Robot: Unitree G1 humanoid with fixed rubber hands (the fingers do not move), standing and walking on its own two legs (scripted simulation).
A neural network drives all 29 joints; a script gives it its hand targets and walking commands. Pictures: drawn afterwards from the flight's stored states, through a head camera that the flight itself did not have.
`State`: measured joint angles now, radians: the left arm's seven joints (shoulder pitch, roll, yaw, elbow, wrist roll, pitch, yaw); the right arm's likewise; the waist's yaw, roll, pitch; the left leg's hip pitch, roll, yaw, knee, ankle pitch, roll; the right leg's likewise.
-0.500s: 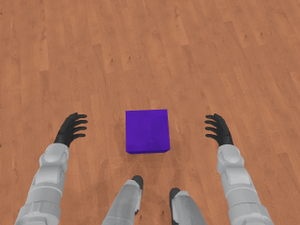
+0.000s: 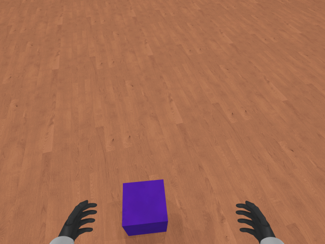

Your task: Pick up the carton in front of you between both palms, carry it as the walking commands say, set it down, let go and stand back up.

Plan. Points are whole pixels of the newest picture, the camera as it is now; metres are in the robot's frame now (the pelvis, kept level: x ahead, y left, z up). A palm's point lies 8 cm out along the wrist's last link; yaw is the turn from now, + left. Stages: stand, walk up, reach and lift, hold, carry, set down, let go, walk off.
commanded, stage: let go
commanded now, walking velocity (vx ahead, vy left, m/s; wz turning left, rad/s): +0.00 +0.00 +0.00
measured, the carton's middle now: (145, 208) +0.38 +0.09 -0.65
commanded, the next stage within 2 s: stand in 0.34 s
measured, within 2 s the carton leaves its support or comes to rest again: neither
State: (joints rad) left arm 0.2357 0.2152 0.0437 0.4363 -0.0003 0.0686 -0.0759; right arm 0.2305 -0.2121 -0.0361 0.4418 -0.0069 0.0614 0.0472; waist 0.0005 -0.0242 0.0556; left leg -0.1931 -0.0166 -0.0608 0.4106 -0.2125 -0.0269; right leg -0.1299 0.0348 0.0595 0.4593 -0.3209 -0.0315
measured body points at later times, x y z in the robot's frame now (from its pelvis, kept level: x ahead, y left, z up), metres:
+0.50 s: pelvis +0.00 +0.02 -0.01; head +0.01 +0.03 +0.44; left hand +0.16 +0.30 -0.09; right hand +0.15 -0.25 -0.09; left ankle +0.00 +0.14 -0.74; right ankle -0.05 -0.10 -0.74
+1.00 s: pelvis +0.01 +0.04 +0.00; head +0.01 +0.05 +0.45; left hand +0.15 +0.33 -0.11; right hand +0.13 -0.26 -0.10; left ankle +0.00 +0.14 -0.74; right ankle -0.05 -0.10 -0.74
